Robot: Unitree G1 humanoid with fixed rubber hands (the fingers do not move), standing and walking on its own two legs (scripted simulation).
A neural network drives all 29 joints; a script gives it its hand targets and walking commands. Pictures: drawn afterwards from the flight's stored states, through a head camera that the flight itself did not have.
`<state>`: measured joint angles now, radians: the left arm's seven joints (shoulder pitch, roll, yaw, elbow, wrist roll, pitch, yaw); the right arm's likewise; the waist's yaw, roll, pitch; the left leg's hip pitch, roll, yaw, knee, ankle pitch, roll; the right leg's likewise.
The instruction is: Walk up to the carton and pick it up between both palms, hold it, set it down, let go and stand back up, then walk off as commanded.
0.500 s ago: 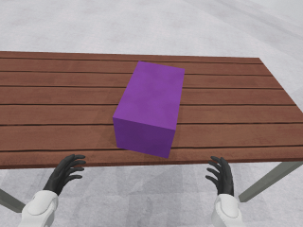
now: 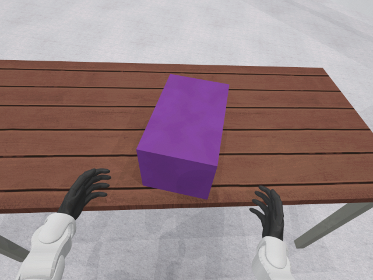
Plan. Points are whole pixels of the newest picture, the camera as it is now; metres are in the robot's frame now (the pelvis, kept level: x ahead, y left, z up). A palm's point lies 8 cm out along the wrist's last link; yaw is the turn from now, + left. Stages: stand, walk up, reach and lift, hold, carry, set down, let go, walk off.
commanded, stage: reach and lift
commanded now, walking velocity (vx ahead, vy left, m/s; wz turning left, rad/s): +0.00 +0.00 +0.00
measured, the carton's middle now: (187, 133) +0.49 +0.00 -0.02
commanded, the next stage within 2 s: none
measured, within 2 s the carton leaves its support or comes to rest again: neither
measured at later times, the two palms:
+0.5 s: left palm (81, 162) +0.33 +0.24 +0.06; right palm (257, 185) +0.28 -0.14 +0.05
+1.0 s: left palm (97, 129) +0.41 +0.21 +0.08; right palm (253, 156) +0.35 -0.14 +0.07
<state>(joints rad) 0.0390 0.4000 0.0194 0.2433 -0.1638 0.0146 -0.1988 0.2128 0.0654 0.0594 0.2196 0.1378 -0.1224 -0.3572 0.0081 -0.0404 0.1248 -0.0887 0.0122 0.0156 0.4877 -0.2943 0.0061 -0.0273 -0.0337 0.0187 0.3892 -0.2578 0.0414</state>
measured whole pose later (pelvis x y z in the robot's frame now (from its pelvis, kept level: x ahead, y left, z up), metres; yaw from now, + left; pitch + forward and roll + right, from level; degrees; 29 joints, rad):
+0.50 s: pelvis +0.00 +0.00 +0.00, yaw +0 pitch -6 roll -1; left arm -0.32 0.40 0.02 0.41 -0.16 0.20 -0.19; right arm -0.09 0.06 0.06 0.22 0.15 0.06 -0.39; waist 0.01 -0.04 0.12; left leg -0.09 0.01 0.02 0.49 -0.30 0.01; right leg -0.03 -0.03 0.02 0.38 -0.26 0.05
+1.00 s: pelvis -0.01 +0.00 +0.00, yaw +0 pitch +1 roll -2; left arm -0.68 0.40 0.02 0.74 -0.16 0.16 -0.14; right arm -0.45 0.05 0.01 0.47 0.15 0.08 -0.40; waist -0.05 -0.04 0.08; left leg -0.25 0.01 0.02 0.49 -0.26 0.01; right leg -0.18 -0.03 0.02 0.38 -0.22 0.05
